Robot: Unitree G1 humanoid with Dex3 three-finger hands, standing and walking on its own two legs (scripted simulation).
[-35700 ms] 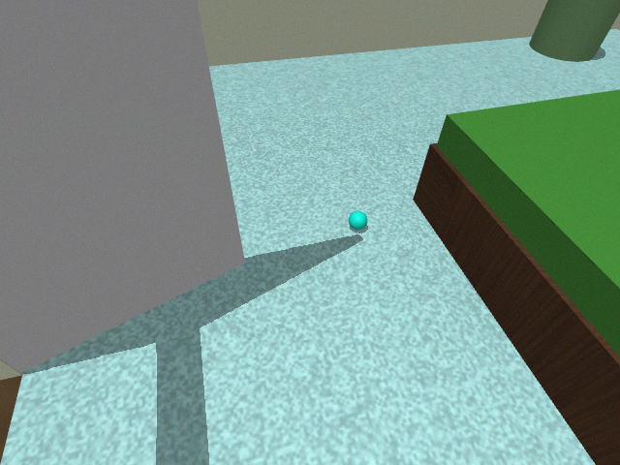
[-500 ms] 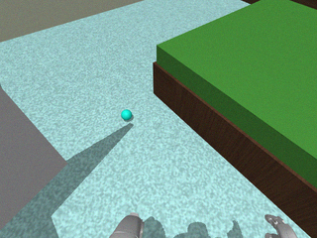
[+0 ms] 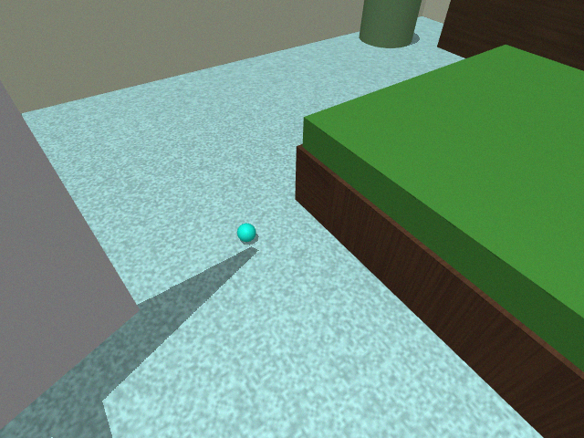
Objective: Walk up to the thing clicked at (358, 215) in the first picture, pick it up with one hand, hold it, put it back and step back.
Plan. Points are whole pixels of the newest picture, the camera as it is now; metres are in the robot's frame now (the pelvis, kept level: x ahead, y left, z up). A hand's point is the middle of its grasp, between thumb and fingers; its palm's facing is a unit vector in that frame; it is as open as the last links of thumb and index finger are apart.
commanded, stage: step back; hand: left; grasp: from above
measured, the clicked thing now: (246, 232) +1.11 +0.22 -0.72
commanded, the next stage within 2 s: stand in 0.60 s
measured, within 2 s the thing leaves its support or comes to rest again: neither
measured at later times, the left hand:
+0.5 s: hand out of the picture +0.12 +0.29 -0.15, palm faces +0.04 -0.93 -0.35, open 7.4 cm
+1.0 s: hand out of the picture +0.12 +0.27 -0.14, palm faces -0.01 -0.94 -0.33, open 7.4 cm
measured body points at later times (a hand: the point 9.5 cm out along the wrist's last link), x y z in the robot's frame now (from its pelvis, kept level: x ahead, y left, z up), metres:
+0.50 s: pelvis +0.04 +0.02 +0.01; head +0.06 +0.03 +0.46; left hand +0.12 +0.34 -0.12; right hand +0.17 -0.26 -0.12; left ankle +0.07 +0.14 -0.73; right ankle +0.01 -0.11 -0.73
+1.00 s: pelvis +0.03 +0.02 +0.02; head +0.04 +0.02 +0.47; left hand +0.12 +0.32 -0.11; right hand +0.12 -0.28 -0.11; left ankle +0.07 +0.14 -0.73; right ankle +0.01 -0.11 -0.73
